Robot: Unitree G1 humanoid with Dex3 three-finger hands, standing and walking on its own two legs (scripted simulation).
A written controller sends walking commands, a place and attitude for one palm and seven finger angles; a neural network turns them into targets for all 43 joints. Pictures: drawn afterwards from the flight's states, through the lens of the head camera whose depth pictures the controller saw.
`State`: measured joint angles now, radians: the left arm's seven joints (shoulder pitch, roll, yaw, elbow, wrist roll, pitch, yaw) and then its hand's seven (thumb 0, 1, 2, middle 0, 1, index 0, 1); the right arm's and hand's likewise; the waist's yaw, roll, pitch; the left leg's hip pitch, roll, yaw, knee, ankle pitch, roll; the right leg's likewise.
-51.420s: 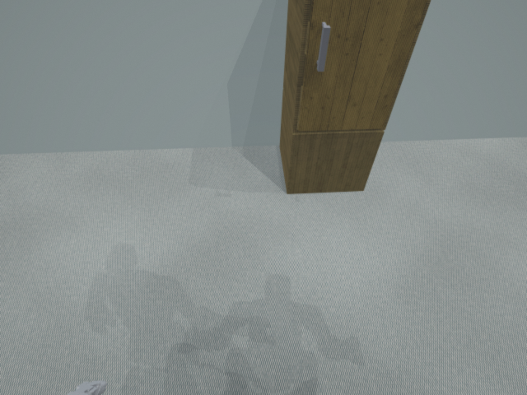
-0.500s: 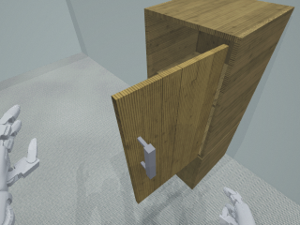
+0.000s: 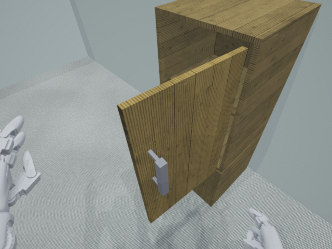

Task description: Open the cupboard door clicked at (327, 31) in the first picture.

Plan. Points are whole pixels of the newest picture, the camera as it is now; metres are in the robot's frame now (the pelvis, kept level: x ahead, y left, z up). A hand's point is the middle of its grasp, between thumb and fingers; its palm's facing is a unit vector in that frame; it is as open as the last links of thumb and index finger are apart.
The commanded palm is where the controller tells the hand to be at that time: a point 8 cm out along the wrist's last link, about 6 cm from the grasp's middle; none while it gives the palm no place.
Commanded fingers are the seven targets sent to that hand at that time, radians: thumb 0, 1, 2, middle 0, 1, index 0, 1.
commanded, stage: step back with the hand held close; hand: left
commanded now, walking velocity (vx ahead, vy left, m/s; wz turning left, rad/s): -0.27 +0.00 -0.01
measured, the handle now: (157, 173) +0.30 +0.07 +0.01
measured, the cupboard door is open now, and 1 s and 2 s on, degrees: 85 85 85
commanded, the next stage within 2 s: stop stepping back and stand still in 1.24 s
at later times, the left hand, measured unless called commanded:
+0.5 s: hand (8, 209) +0.13 +0.28 +0.15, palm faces +0.39 -0.76 -0.51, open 7.4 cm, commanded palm +0.07 +0.32 +0.17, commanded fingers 0.00 0.90 0.90 -0.20 -0.30 -0.20 -0.30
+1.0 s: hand out of the picture +0.06 +0.29 +0.16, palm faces +0.48 -0.73 -0.49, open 7.4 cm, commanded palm +0.00 +0.32 +0.17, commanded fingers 0.00 0.90 0.90 -0.20 -0.30 -0.20 -0.30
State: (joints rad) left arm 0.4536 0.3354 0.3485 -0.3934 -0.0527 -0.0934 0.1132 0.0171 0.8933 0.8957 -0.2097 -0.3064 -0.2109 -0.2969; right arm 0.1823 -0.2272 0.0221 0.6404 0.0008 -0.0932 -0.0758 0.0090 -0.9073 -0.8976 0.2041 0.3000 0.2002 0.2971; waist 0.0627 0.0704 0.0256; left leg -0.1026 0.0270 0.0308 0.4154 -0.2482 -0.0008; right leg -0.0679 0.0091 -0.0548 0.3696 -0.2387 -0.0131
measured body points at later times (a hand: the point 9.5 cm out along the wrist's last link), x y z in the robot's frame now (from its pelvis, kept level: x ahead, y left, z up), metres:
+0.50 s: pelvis -0.07 +0.02 -0.01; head -0.05 +0.03 +0.44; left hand +0.11 +0.32 +0.18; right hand +0.10 -0.22 -0.09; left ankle -0.01 +0.12 -0.74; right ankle -0.02 -0.11 -0.74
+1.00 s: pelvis -0.14 +0.02 -0.02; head -0.11 +0.03 +0.43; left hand +0.03 +0.33 +0.19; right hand +0.05 -0.20 -0.10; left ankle -0.01 +0.12 -0.74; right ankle -0.21 -0.09 -0.75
